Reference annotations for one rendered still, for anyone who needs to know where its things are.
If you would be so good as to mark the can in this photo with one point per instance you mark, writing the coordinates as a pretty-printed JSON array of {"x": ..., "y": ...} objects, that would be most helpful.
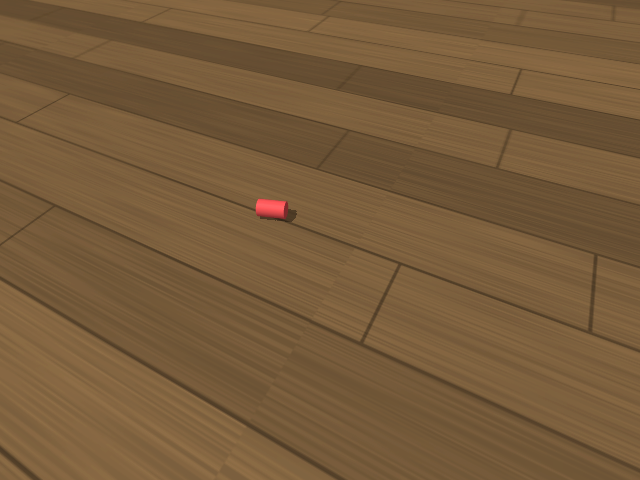
[{"x": 272, "y": 208}]

